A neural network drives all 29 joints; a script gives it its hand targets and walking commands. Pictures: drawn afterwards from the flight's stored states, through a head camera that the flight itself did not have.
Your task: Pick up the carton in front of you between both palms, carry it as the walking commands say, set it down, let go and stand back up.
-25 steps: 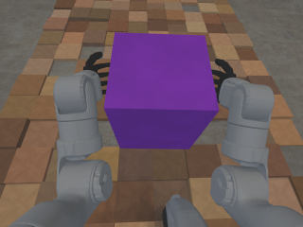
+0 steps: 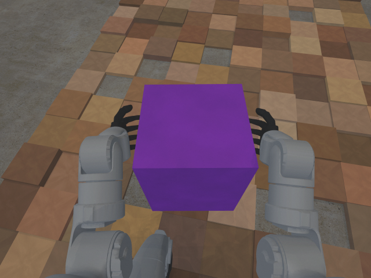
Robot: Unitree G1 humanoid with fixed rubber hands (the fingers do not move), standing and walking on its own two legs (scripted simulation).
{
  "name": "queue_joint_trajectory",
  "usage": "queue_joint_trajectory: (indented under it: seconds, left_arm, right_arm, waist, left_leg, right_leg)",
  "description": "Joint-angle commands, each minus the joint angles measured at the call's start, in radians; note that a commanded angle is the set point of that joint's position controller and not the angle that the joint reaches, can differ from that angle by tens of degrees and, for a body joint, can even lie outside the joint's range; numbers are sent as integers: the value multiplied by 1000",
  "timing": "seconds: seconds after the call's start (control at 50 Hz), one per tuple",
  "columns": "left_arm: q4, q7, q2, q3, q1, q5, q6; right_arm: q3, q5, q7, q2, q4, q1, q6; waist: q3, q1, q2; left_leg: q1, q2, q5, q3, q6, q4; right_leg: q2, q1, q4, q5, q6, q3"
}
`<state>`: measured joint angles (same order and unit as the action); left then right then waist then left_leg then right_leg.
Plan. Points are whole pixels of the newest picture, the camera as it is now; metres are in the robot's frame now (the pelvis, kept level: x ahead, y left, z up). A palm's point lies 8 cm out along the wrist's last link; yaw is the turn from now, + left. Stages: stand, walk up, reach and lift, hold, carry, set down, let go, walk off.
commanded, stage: carry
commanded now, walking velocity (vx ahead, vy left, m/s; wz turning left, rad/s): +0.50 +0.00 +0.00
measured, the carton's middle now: (193, 153) +0.37 +0.03 -0.01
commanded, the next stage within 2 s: none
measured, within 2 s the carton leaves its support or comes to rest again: neither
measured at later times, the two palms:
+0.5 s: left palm (184, 26) +0.66 +0.08 +0.13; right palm (309, 37) +0.63 -0.22 +0.13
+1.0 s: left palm out of the picture +0.88 +0.14 +0.15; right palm out of the picture +0.87 -0.16 +0.15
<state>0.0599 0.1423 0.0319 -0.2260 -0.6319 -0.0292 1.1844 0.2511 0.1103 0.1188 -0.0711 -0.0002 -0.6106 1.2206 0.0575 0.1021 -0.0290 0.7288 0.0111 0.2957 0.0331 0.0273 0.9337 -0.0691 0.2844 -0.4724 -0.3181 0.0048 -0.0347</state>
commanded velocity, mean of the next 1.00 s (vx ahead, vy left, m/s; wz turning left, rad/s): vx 0.50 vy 0.00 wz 0.00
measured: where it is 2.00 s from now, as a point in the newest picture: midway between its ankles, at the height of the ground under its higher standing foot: (215, 107)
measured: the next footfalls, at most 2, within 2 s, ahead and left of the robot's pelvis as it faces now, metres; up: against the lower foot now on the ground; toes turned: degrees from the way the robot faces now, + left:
left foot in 0.14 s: +0.22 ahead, +0.10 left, +0.02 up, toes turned +2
right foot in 0.46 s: +0.43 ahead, -0.13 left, +0.03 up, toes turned -8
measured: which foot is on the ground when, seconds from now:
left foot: up 0.00-0.12, down 0.14-0.46, up 0.48-0.88, down 0.90-1.00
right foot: down 0.00-0.14, up 0.16-0.44, down 0.46-0.94, up 0.96-1.00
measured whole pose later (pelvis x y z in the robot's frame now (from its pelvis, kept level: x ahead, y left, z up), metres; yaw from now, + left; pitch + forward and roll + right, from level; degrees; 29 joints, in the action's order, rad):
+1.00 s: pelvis +0.60 -0.01 +0.02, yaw -2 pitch +3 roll +1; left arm -0.37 0.10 0.11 -0.16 -0.28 -0.09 1.31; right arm 0.12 0.13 0.09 -0.15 -0.36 -0.27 1.29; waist -0.14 -0.01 -0.02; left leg 0.42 0.03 0.18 0.21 0.08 0.52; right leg 0.05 0.27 -1.00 -0.47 0.00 -0.05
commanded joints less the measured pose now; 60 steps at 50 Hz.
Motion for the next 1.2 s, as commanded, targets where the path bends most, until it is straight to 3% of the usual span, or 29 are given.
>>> queue_joint_trajectory:
  seconds: [0.0, 0.06, 0.08, 0.1, 0.12, 0.14, 0.16, 0.22, 0.28, 0.32, 0.38, 0.42, 0.44, 0.46, 0.48, 0.5, 0.54, 0.56, 0.6, 0.72, 0.84, 0.88, 0.9, 0.92, 0.94, 0.98, 1.0, 1.06, 1.18]
  left_arm:
    - [-198, -294, 1171, 750, -790, 506, -30]
    - [-215, -290, 1110, 757, -726, 484, -35]
    - [-208, -287, 1091, 756, -697, 474, -34]
    - [-200, -285, 1076, 754, -691, 463, -33]
    - [-186, -284, 1057, 755, -672, 446, -30]
    - [-174, -285, 1071, 754, -664, 442, -19]
    - [-149, -283, 1037, 738, -641, 421, -14]
    - [-152, -264, 1013, 695, -659, 368, -15]
    - [-130, -231, 979, 650, -614, 302, -14]
    - [-107, -217, 964, 622, -575, 258, -8]
    - [-79, -211, 969, 605, -518, 223, 4]
    - [-60, -221, 993, 611, -463, 222, 12]
    - [-54, -229, 1008, 618, -435, 227, 15]
    - [-47, -236, 1017, 618, -396, 218, 15]
    - [-47, -241, 1027, 621, -365, 211, 9]
    - [-91, -248, 1047, 634, -350, 227, 8]
    - [-205, -263, 1112, 695, -393, 278, 6]
    - [-271, -270, 1139, 730, -418, 310, 4]
    - [-372, -284, 1169, 789, -413, 361, 5]
    - [-529, -330, 1080, 846, -176, 425, 25]
    - [-557, -320, 908, 819, -88, 394, 84]
    - [-544, -312, 869, 806, -86, 369, 104]
    - [-539, -309, 841, 795, -102, 356, 115]
    - [-544, -306, 843, 798, -158, 368, 134]
    - [-527, -306, 844, 801, -195, 370, 142]
    - [-472, -302, 882, 790, -240, 373, 140]
    - [-452, -299, 898, 788, -268, 372, 135]
    - [-379, -280, 920, 776, -353, 351, 122]
    - [-172, -244, 904, 703, -504, 325, 87]
  right_arm:
    - [-711, -364, -149, -1016, -133, -709, -85]
    - [-747, -369, -149, -980, -175, -698, -89]
    - [-754, -371, -150, -968, -182, -692, -84]
    - [-755, -376, -157, -958, -173, -661, -81]
    - [-755, -384, -166, -951, -167, -625, -77]
    - [-745, -376, -172, -910, -140, -612, -80]
    - [-756, -396, -182, -934, -107, -588, -72]
    - [-812, -499, -222, -1021, -166, -730, -63]
    - [-828, -582, -252, -1057, -178, -819, -52]
    - [-807, -596, -268, -1068, -147, -814, -39]
    - [-759, -575, -289, -1082, -66, -722, -21]
    - [-731, -542, -300, -1091, -17, -633, -12]
    - [-722, -519, -303, -1097, 0, -585, -7]
    - [-714, -508, -309, -1103, -5, -571, 2]
    - [-719, -503, -317, -1117, -19, -573, 8]
    - [-724, -496, -320, -1135, -14, -544, 7]
    - [-721, -474, -317, -1151, -49, -467, -6]
    - [-731, -465, -310, -1153, -91, -434, -11]
    - [-757, -437, -287, -1147, -183, -368, -23]
    - [-813, -309, -207, -1015, -449, -113, -41]
    - [-806, -345, -221, -894, -491, -58, 29]
    - [-795, -360, -236, -858, -463, -53, 56]
    - [-789, -360, -242, -831, -450, -58, 67]
    - [-773, -351, -246, -810, -417, -95, 71]
    - [-779, -369, -249, -813, -404, -119, 78]
    - [-799, -407, -254, -840, -412, -218, 88]
    - [-811, -424, -257, -855, -415, -273, 87]
    - [-830, -469, -267, -874, -368, -398, 78]
    - [-770, -495, -263, -870, -134, -572, 36]
  waist:
    - [-613, -2, -74]
    - [-606, -15, -105]
    - [-628, -51, -122]
    - [-677, -134, -131]
    - [-717, -191, -29]
    - [-812, -196, 287]
    - [-810, -218, 287]
    - [-618, -202, 51]
    - [-550, -191, 84]
    - [-521, -186, 141]
    - [-476, -167, 212]
    - [-481, -133, 182]
    - [-537, -113, 158]
    - [-625, -77, 29]
    - [-625, -61, -217]
    - [-596, -73, -204]
    - [-534, -73, -12]
    - [-512, -80, 6]
    - [-507, -83, -43]
    - [-482, -78, -111]
    - [-381, -70, -112]
    - [-453, -102, -67]
    - [-524, -123, 7]
    - [-557, -134, 238]
    - [-501, -133, 298]
    - [-462, -136, 121]
    - [-440, -130, 71]
    - [-431, -132, 144]
    - [-378, -141, 126]
  left_leg:
    - [62, -42, -42, 57, 7, -109]
    - [-101, -114, -79, 137, 26, -309]
    - [-267, -128, -141, 159, 42, -410]
    - [-565, -90, -260, 136, 72, -505]
    - [-862, 74, -398, -62, 120, -500]
    - [-1218, 366, -802, -491, 341, -404]
    - [-1271, 366, -774, -565, 405, -418]
    - [-1098, 288, -546, -406, 255, -452]
    - [-920, 257, -428, -329, 205, -520]
    - [-809, 243, -490, -240, 196, -549]
    - [-694, 203, -570, -102, 121, -556]
    - [-605, 189, -592, -23, 64, -491]
    - [-523, 166, -606, 29, 23, -374]
    - [-346, 93, -423, 91, -42, -156]
    - [-93, -19, 48, 87, -75, 84]
    - [10, -3, 210, -9, -51, 228]
    - [29, 61, 136, -52, -31, 212]
    - [5, 81, 88, -53, -35, 140]
    - [-70, 77, 52, -29, -45, -7]
    - [-121, 46, -135, 59, -42, -294]
    - [-286, 2, -275, 154, -12, -517]
    - [-618, -14, -220, 204, 17, -525]
    - [-818, 132, -111, -1, 48, -522]
    - [-1009, 346, -7, -421, 186, -587]
    - [-1023, 390, -109, -556, 237, -646]
    - [-891, 362, -241, -391, 198, -625]
    - [-807, 350, -210, -316, 163, -651]
    - [-671, 291, -92, -148, 135, -721]
    - [-715, 257, -73, -83, 187, -715]
  right_leg:
    - [274, -595, -35, 878, -185, 255]
    - [226, -573, -139, 1151, -152, 142]
    - [213, -500, -200, 1226, -122, 94]
    - [205, -322, -325, 1167, -77, 47]
    - [188, -71, -450, 754, -40, 42]
    - [13, 345, -774, -83, 36, 13]
    - [1, 500, -982, -265, 28, 77]
    - [78, 624, -867, -196, -50, 87]
    - [87, 511, -614, -136, -35, 36]
    - [72, 389, -401, -85, -20, -15]
    - [29, 193, -140, 101, -18, -113]
    - [15, -44, 18, 223, -31, -176]
    - [52, -247, 31, 203, -56, -146]
    - [232, -460, 81, 59, -134, 145]
    - [430, -596, 149, 213, -248, 515]
    - [461, -607, 142, 335, -272, 559]
    - [426, -523, 128, 493, -228, 400]
    - [405, -479, 154, 484, -194, 340]
    - [371, -436, 202, 450, -156, 253]
    - [336, -460, 234, 521, -161, 109]
    - [287, -405, 146, 647, -100, -27]
    - [242, -240, -77, 657, -47, -116]
    - [212, -79, -289, 400, -10, -139]
    - [91, 242, -556, 112, 25, -120]
    - [50, 438, -699, -200, 4, -29]
    - [140, 446, -716, -143, -33, 57]
    - [175, 410, -645, -93, -33, 64]
    - [176, 306, -478, 27, -15, 12]
    - [195, 469, -353, 235, -9, 1]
